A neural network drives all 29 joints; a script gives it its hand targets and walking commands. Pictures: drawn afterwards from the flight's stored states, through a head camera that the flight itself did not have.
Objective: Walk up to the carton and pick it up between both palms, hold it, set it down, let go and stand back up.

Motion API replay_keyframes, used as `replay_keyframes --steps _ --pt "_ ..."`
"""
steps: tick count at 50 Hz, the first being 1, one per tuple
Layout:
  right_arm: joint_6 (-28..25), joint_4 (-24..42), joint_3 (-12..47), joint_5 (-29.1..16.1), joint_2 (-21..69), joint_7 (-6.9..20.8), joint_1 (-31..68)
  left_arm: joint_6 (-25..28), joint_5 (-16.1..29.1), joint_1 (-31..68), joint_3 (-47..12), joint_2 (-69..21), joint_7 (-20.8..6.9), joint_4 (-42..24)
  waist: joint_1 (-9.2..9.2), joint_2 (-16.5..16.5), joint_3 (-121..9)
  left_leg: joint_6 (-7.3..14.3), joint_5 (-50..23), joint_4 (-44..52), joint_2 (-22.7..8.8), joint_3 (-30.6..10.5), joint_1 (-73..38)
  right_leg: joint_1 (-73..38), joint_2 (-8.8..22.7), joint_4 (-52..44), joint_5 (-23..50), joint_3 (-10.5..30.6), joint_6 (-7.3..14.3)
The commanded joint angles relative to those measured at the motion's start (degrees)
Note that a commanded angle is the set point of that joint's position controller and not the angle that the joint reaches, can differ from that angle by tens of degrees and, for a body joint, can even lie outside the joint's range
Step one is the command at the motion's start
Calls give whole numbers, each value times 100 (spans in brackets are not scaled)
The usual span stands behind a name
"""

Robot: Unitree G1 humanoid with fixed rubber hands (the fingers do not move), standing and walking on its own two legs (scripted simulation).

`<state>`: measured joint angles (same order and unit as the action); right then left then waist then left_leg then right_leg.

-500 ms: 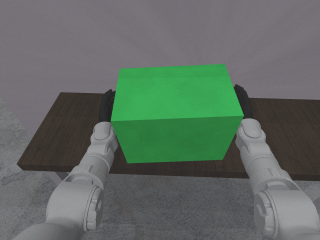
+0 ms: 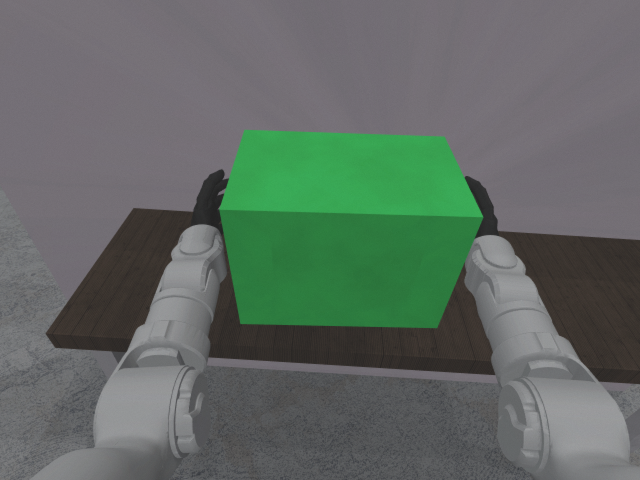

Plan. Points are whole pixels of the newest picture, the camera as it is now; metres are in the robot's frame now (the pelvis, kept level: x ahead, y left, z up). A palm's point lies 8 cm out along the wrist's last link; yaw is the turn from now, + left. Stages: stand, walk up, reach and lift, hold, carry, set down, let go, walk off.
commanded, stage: reach and lift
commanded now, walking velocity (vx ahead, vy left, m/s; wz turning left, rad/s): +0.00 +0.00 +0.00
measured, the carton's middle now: (342, 230) +0.40 +0.00 +0.15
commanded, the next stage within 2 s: hold in 1.22 s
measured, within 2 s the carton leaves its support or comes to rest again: neither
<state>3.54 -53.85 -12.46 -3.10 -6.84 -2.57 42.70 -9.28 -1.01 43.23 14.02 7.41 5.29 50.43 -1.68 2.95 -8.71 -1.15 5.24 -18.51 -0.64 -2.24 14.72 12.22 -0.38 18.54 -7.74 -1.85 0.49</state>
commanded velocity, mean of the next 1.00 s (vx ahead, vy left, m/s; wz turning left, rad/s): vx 0.00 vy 0.00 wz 0.00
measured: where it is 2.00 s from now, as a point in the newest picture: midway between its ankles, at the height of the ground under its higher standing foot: outside the picture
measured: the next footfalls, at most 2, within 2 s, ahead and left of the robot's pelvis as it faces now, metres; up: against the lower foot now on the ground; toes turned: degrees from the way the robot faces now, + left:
none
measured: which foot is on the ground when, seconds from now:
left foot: down 0.00-1.00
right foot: down 0.00-1.00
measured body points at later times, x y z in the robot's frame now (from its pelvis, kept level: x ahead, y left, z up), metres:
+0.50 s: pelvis +0.02 +0.01 +0.00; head -0.02 +0.04 +0.45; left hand +0.40 +0.19 +0.15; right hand +0.39 -0.18 +0.15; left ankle +0.05 +0.13 -0.75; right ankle +0.02 -0.11 -0.75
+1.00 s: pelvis +0.02 +0.00 +0.00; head -0.03 +0.03 +0.45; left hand +0.38 +0.20 +0.16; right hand +0.38 -0.17 +0.17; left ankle +0.05 +0.13 -0.75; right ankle +0.02 -0.11 -0.75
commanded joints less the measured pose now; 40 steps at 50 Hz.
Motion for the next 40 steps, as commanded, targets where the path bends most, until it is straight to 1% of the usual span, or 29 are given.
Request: replay_keyframes --steps 1,2,3,4,5,6,7,8,10,12,13,14,15,19,20,22,23,24,25,27,28,29,30,31,33,34,36,38,40 --pt "-32 1712 1783 -168 3325 764 4767 -121 46 4770 -1846 -3599 -1113 -1829 -14 -270 -2400 -38 97 222 287 276 -1344 -869 -47 -414 355 -12 -189" --pt "46 1680 1713 -174 3326 728 4692 -243 34 4707 -1907 -3607 -1160 -1951 -102 -323 -2313 -50 84 256 301 269 -1338 -931 -66 -429 381 -44 -218" --pt "98 1845 1835 -237 3389 704 4713 -366 -16 4578 -1856 -3598 -1215 -2036 -12 -251 -2165 -26 59 290 296 277 -1294 -1075 -72 -457 444 -21 -239" --pt "117 2156 1900 -294 3372 669 4819 -461 -6 4484 -1881 -3596 -1274 -2086 -37 -161 -2195 5 -7 268 320 310 -1258 -1200 -91 -456 578 -38 -298" --pt "116 2394 2028 -395 3501 650 4837 -503 61 4438 -2042 -3747 -1296 -2380 -83 -197 -2447 -26 -227 233 314 269 -1383 -1264 -130 -396 810 -49 -285" --pt "109 2772 2130 -512 3442 626 4949 -542 183 4492 -2254 -3805 -1296 -2667 -163 -373 -2670 -79 -474 161 319 217 -1424 -1291 -150 -360 996 -57 -272" --pt "91 3121 2255 -606 3447 600 5112 -590 237 4494 -2416 -3944 -1296 -2877 -157 -519 -2828 -94 -641 75 363 230 -1488 -1262 -126 -319 1146 -27 -233" --pt "109 3332 2315 -701 3430 583 5082 -645 321 4434 -2669 -4076 -1245 -3191 -280 -672 -2972 -226 -928 23 295 87 -1708 -1200 -201 -312 1216 -83 -172" --pt "194 3419 2374 -735 3324 543 4848 -704 449 4469 -2995 -4103 -1149 -3686 -400 -756 -2958 -350 -1130 -100 218 38 -2104 -933 -285 -359 1132 -136 -114" --pt "315 3453 2421 -789 3235 582 4620 -869 332 4199 -2982 -4118 -1087 -3715 -385 -816 -2609 -345 -852 -45 216 24 -2024 -748 -298 -383 773 -171 -98" --pt "398 3420 2462 -783 3204 595 4406 -953 280 4025 -2916 -4027 -1085 -3801 -373 -659 -2431 -308 -835 4 188 15 -1976 -718 -274 -424 745 -141 -107" --pt "502 3442 2496 -809 3075 564 4142 -1107 137 3694 -2872 -3915 -1114 -3840 -334 -677 -2181 -268 -736 58 245 31 -1902 -810 -245 -446 748 -117 -137" --pt "593 3341 2514 -809 2999 571 4001 -1260 61 3519 -2797 -3892 -1141 -3906 -346 -731 -1983 -297 -873 102 177 -22 -1946 -860 -279 -445 724 -129 -97" --pt "898 3410 2716 -1015 2955 555 3560 -1783 -159 2829 -2552 -3569 -1363 -4150 -292 -436 -1608 -193 -1040 77 259 114 -1877 -1344 -288 -444 1046 -96 -178" --pt "904 3850 2919 -1197 3032 540 3658 -1839 -97 2749 -2705 -3622 -1423 -4506 -222 -476 -1768 -164 -1326 26 290 107 -1874 -1533 -282 -395 1382 -33 -185" --pt "904 4502 3109 -1335 3152 495 3850 -1864 40 2891 -2877 -3710 -1454 -4995 -208 -501 -2190 -198 -1602 -72 314 106 -1856 -1754 -289 -310 1707 -14 -211" --pt "888 4787 3192 -1384 3178 478 3891 -1861 75 2917 -2959 -3732 -1440 -5157 -218 -595 -2223 -212 -1762 -98 305 84 -1887 -1664 -308 -307 1796 -42 -187" --pt "878 5068 3207 -1437 3095 471 3818 -1848 176 2939 -3140 -3751 -1407 -5464 -267 -682 -2362 -271 -1942 -182 277 57 -2001 -1590 -362 -261 1797 -50 -169" --pt "876 5285 3217 -1388 3099 476 3880 -1851 220 3010 -3183 -3773 -1377 -5554 -309 -704 -2470 -301 -1913 -244 295 56 -2048 -1491 -325 -240 1783 -34 -147" --pt "884 5545 3288 -1383 3145 487 3978 -1825 343 3089 -3309 -3683 -1306 -5782 -309 -575 -2557 -275 -1692 -220 273 62 -2089 -1287 -360 -279 1557 -67 -134" --pt "969 5427 3343 -1376 3164 489 3722 -1874 271 2970 -3270 -3633 -1276 -5778 -277 -555 -2314 -233 -1599 -190 284 101 -2077 -1226 -343 -282 1543 -56 -139" --pt "1039 5333 3261 -1340 3091 492 3716 -1969 141 2722 -3075 -3481 -1289 -5484 -202 -466 -1950 -182 -1439 -152 285 114 -1929 -1250 -305 -340 1416 -22 -170" --pt "1139 5101 3238 -1294 3003 479 3460 -2063 32 2505 -2969 -3393 -1317 -5357 -210 -394 -1651 -142 -1297 -96 279 134 -1851 -1327 -291 -321 1349 -51 -176" --pt "1236 4794 3145 -1275 2916 462 3179 -2157 -71 2342 -2908 -3301 -1387 -5264 -251 -503 -1256 -136 -1043 4 300 181 -1748 -1312 -253 -409 1250 -1 -157" --pt "1334 4913 3241 -1273 2851 449 3307 -2344 -224 2037 -2584 -3165 -1545 -5028 -86 -216 -1126 -25 -738 116 330 253 -1567 -1521 -229 -419 1185 -8 -233" --pt "1359 4887 3209 -1315 2846 430 3284 -2393 -179 2026 -2620 -3158 -1605 -5035 -154 -306 -1209 -22 -748 122 349 285 -1596 -1542 -231 -398 1270 20 -249" --pt "1318 5293 3401 -1381 2984 412 3632 -2366 -86 2257 -2759 -3269 -1677 -5306 -109 -226 -1613 -19 -1134 26 337 234 -1626 -1727 -237 -318 1702 22 -275" --pt "1248 5759 3531 -1494 3206 338 3652 -2202 216 2595 -3060 -3349 -1641 -5848 -249 -215 -2368 -86 -1606 -166 407 241 -1833 -1975 -287 -182 2412 34 -301" --pt "1214 6321 3709 -1619 3215 234 3586 -2100 359 2540 -3331 -3399 -1550 -6223 -269 -395 -2702 -139 -2202 -311 428 188 -2049 -2010 -295 -107 3067 106 -322"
